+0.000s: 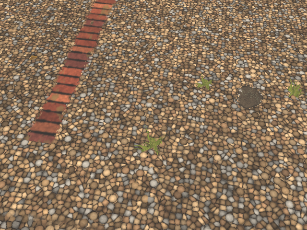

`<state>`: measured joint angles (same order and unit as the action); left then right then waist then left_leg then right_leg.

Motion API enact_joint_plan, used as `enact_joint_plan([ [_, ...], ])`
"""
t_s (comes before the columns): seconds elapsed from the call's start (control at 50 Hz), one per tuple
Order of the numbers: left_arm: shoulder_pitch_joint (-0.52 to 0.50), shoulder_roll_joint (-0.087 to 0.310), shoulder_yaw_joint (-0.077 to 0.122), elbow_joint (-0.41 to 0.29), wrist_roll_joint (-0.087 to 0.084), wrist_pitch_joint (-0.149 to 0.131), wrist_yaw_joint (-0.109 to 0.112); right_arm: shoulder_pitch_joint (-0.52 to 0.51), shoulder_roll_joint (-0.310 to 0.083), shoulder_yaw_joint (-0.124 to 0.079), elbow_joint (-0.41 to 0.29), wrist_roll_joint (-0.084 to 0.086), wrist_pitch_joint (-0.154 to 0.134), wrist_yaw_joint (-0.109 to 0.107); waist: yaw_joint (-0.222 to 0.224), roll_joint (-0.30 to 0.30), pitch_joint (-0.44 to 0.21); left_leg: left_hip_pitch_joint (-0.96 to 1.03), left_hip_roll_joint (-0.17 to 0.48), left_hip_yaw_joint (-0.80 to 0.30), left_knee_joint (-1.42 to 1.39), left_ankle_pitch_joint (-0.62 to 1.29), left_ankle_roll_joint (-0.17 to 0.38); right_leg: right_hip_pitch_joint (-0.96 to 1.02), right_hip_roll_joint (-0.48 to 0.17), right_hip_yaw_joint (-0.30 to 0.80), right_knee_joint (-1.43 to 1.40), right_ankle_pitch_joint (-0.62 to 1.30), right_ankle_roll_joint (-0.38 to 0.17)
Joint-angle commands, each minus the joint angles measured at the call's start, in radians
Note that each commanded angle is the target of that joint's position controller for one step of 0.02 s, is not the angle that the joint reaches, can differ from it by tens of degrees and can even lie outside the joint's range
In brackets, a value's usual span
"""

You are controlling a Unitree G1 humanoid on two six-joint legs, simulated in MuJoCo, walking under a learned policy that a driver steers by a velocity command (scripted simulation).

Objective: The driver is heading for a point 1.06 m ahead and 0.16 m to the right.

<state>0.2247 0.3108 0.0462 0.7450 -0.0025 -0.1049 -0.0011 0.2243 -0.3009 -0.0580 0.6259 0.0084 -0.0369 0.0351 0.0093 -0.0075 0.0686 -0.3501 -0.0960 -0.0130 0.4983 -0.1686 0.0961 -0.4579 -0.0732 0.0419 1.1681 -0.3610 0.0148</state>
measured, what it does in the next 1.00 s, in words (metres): walks ahead: right foot, then left foot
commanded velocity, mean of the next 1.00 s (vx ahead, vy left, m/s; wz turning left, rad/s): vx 0.50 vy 0.00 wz -0.03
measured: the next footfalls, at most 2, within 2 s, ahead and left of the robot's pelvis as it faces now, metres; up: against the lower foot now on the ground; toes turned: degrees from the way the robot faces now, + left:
right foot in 0.34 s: +0.38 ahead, -0.13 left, +0.00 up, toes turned +10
left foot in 0.82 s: +0.60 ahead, +0.12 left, +0.00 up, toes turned -4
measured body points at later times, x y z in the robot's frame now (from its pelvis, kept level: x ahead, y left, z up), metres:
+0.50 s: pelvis +0.29 -0.05 +0.01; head +0.31 -0.06 +0.45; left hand +0.36 +0.23 -0.09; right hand +0.43 -0.31 -0.11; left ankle +0.21 +0.07 -0.65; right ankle +0.34 -0.14 -0.73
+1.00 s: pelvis +0.55 +0.01 +0.01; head +0.57 +0.02 +0.46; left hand +0.67 +0.29 -0.10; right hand +0.64 -0.27 -0.09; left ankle +0.56 +0.12 -0.73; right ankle +0.51 -0.13 -0.65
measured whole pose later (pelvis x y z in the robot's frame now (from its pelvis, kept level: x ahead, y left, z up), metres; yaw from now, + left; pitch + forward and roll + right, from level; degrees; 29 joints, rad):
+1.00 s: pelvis +0.55 +0.01 +0.01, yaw -7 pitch +1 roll +1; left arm 0.30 0.33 0.07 0.73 -0.03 -0.02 0.00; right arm 0.22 -0.26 -0.06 0.73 -0.01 -0.09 0.01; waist -0.01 -0.05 0.02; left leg -0.21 -0.02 0.06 0.38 -0.19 0.02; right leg -0.53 -0.05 0.06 1.12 -0.33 0.00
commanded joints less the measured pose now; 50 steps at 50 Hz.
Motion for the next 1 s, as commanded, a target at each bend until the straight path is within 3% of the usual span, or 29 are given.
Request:
enact_joint_plan([
  [0.02, 0.029, 0.119, 0.034, -0.065, 0.017, -0.001, 0.006, -0.013, -0.13, -0.039, -0.07, -0.008, -0.026, -0.014, 0.016, 0.054, -0.125, 0.185, 0.265, -0.355, -0.26, 0.226, 0.207, -0.162, -0.047, 0.033, -0.07, 0.075, 0.026],
  [0.08, -0.059, 0.081, 0.021, -0.091, 0.024, 0.011, 0.009, 0.023, -0.153, -0.045, -0.039, -0.001, -0.028, -0.033, -0.004, 0.051, -0.081, 0.107, 0.223, -0.278, -0.274, 0.256, 0.192, -0.169, -0.022, 0.017, -0.24, 0.219, 0.062],
  [0.14, -0.173, 0.049, 0.005, -0.113, 0.017, 0.004, -0.003, 0.061, -0.156, -0.046, -0.011, 0.008, -0.02, -0.045, -0.05, 0.076, -0.066, 0.077, 0.175, -0.229, -0.26, 0.157, 0.138, -0.096, 0.022, 0.009, -0.486, 0.422, 0.063],
  [0.22, -0.258, 0.066, 0.006, -0.132, 0.0, -0.013, -0.027, 0.14, -0.15, -0.042, 0.041, 0.014, -0.02, -0.045, -0.093, 0.09, -0.048, 0.148, 0.225, -0.281, -0.225, 0.071, 0.121, -0.048, 0.039, 0.019, -0.62, 0.492, 0.035],
  [0.28, -0.243, 0.098, 0.019, -0.138, 0.0, -0.02, -0.033, 0.156, -0.151, -0.044, 0.064, 0.009, -0.012, -0.046, -0.075, 0.118, -0.04, 0.252, 0.276, -0.343, -0.158, 0.128, 0.104, -0.037, 0.044, 0.02, -0.664, 0.361, -0.011],
  [0.32, -0.129, 0.122, 0.037, -0.11, 0.004, -0.024, -0.026, 0.139, -0.137, -0.039, 0.066, 0.008, -0.005, -0.044, -0.011, 0.126, -0.082, 0.271, 0.239, -0.327, -0.043, 0.314, 0.074, 0.121, 0.07, -0.023, -0.721, 0.31, -0.059],
  [0.34, -0.001, 0.159, 0.051, -0.091, 0.015, -0.028, -0.021, 0.136, -0.1, -0.024, 0.056, 0.0, -0.005, -0.042, 0.049, 0.09, -0.201, 0.213, 0.186, -0.277, 0.15, 0.33, 0.042, 0.336, -0.008, 0.042, -0.69, 0.339, -0.113],
  [0.36, 0.136, 0.246, 0.075, -0.071, 0.028, -0.025, -0.017, 0.241, -0.045, -0.003, 0.044, 0.006, -0.014, -0.042, 0.055, -0.11, -0.372, -0.088, 0.06, -0.171, 0.493, 0.082, -0.035, 0.721, -0.213, 0.366, -0.683, 0.261, -0.258],
  [0.38, 0.212, 0.212, 0.075, -0.026, 0.0, -0.012, -0.03, 0.275, -0.049, 0.003, 0.049, 0.017, -0.023, -0.044, 0.065, -0.292, -0.415, -0.313, -0.002, -0.144, 0.717, -0.395, -0.074, 0.828, -0.319, 0.706, -0.839, -0.022, -0.332],
  [0.4, 0.175, 0.146, 0.052, -0.031, -0.019, -0.009, -0.031, 0.177, -0.135, -0.017, 0.038, 0.025, -0.028, -0.043, 0.084, -0.166, -0.267, -0.414, 0.053, -0.177, 0.789, -0.359, -0.069, 0.728, -0.292, 0.683, -0.888, -0.18, -0.293],
  [0.44, 0.067, 0.105, 0.032, -0.047, -0.001, 0.007, -0.029, 0.018, -0.132, -0.017, -0.004, 0.003, -0.037, -0.04, 0.055, -0.053, -0.076, -0.42, 0.133, -0.093, 0.72, -0.22, -0.069, 0.479, -0.206, 0.471, -0.927, -0.03, -0.258],
  [0.46, 0.042, 0.087, 0.025, -0.052, 0.005, 0.008, -0.028, 0.009, -0.119, -0.02, -0.007, -0.011, -0.042, -0.04, 0.029, -0.057, -0.055, -0.378, 0.163, -0.093, 0.651, -0.171, -0.072, 0.407, -0.169, 0.417, -0.943, 0.063, -0.251],
  [0.48, 0.03, 0.081, 0.022, -0.056, 0.009, 0.009, -0.027, 0.024, -0.099, -0.017, -0.004, -0.013, -0.045, -0.038, 0.008, -0.077, -0.055, -0.33, 0.173, -0.085, 0.608, -0.146, -0.079, 0.365, -0.136, 0.378, -0.96, 0.138, -0.247],
  [0.52, 0.037, 0.086, 0.024, -0.051, -0.003, 0.008, -0.022, 0.037, -0.069, -0.011, 0.0, -0.017, -0.046, -0.036, -0.008, -0.094, -0.074, -0.291, 0.172, -0.062, 0.517, -0.135, -0.1, 0.334, -0.111, 0.319, -0.976, 0.255, -0.261],
  [0.62, 0.094, 0.141, 0.045, -0.018, -0.019, 0.024, 0.003, -0.134, -0.023, 0.012, -0.033, -0.016, -0.059, -0.028, 0.038, -0.075, -0.052, -0.191, 0.133, -0.039, 0.167, 0.11, -0.146, 0.253, -0.064, 0.207, -0.983, 0.349, -0.239],
  [0.72, 0.179, 0.147, 0.05, 0.009, -0.029, 0.047, 0.014, -0.249, -0.057, 0.001, -0.06, 0.002, -0.078, -0.013, 0.064, -0.079, -0.048, -0.093, 0.094, -0.064, 0.005, 0.185, -0.142, 0.287, -0.088, 0.279, -0.915, 0.277, -0.211],
  [0.76, 0.172, 0.154, 0.055, 0.007, -0.028, 0.055, 0.018, -0.226, -0.082, -0.011, -0.056, 0.006, -0.085, -0.013, 0.035, -0.098, -0.054, -0.023, 0.095, -0.066, -0.034, 0.134, -0.119, 0.304, -0.1, 0.323, -0.865, 0.267, -0.191],
  [0.78, 0.162, 0.143, 0.053, 0.004, -0.027, 0.059, 0.019, -0.171, -0.096, -0.02, -0.04, 0.005, -0.087, -0.016, 0.0, -0.099, -0.072, 0.065, 0.098, -0.056, -0.068, 0.124, -0.097, 0.29, -0.082, 0.32, -0.816, 0.282, -0.172],
  [0.8, 0.155, 0.114, 0.044, -0.004, -0.022, 0.059, 0.017, -0.08, -0.124, -0.036, -0.02, -0.003, -0.089, -0.024, -0.047, -0.09, -0.128, 0.217, 0.124, -0.065, -0.084, 0.104, -0.067, 0.246, -0.032, 0.293, -0.709, 0.313, -0.144],
  [0.82, 0.138, 0.054, 0.022, -0.03, -0.005, 0.055, 0.013, 0.077, -0.182, -0.053, -0.004, -0.018, -0.088, -0.035, -0.12, 0.008, -0.261, 0.458, 0.29, -0.215, -0.063, 0.049, -0.003, 0.124, 0.03, 0.22, -0.438, 0.194, -0.106],
  [0.84, 0.256, -0.013, 0.001, -0.062, -0.027, 0.043, 0.015, 0.153, -0.251, -0.072, 0.027, -0.021, -0.069, -0.033, -0.079, 0.308, -0.388, 0.73, 0.502, -0.609, -0.135, -0.166, 0.14, -0.191, 0.148, 0.086, -0.136, -0.189, -0.052],
  [0.86, 0.246, 0.08, 0.02, -0.048, -0.042, 0.043, 0.018, 0.146, -0.17, -0.055, 0.028, -0.01, -0.063, -0.027, -0.09, 0.252, -0.32, 0.68, 0.512, -0.707, -0.191, -0.343, 0.144, -0.316, 0.08, 0.112, 0.016, -0.214, -0.04],
  [0.88, 0.162, 0.13, 0.037, -0.055, -0.041, 0.047, 0.018, 0.106, -0.115, -0.04, 0.026, -0.006, -0.063, -0.029, -0.101, 0.167, -0.198, 0.573, 0.47, -0.57, -0.206, -0.305, 0.109, -0.348, 0.048, 0.109, 0.063, -0.124, -0.035],
  [0.9, 0.125, 0.122, 0.039, -0.059, -0.032, 0.053, 0.018, 0.055, -0.092, -0.031, 0.025, -0.012, -0.062, -0.028, -0.079, 0.11, -0.138, 0.472, 0.428, -0.45, -0.223, -0.177, 0.09, -0.321, 0.018, 0.089, 0.059, -0.051, -0.025],
  [0.92, 0.096, 0.11, 0.041, -0.068, -0.023, 0.056, 0.015, 0.019, -0.064, -0.023, 0.033, -0.015, -0.061, -0.026, -0.061, 0.101, -0.09, 0.393, 0.392, -0.364, -0.247, -0.075, 0.085, -0.305, -0.004, 0.085, 0.025, -0.003, -0.018],
  [0.96, 0.09, 0.073, 0.039, -0.08, -0.028, 0.07, 0.004, -0.015, -0.052, -0.022, 0.047, -0.022, -0.067, -0.027, -0.028, 0.136, -0.057, 0.289, 0.354, -0.238, -0.298, 0.031, 0.077, -0.243, -0.038, 0.07, -0.014, 0.047, -0.011],
  [1.0, 0.062, 0.043, 0.032, -0.1, -0.026, 0.081, -0.002, -0.018, -0.07, -0.03, 0.065, -0.015, -0.076, -0.027, -0.019, 0.116, -0.042, 0.254, 0.355, -0.159, -0.334, 0.112, 0.092, -0.247, -0.048, 0.056, -0.059, 0.086, 0.001],
])
Over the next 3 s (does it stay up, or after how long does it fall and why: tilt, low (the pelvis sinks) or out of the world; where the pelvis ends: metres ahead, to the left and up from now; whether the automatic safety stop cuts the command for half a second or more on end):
stays up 1.01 -0.15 0.00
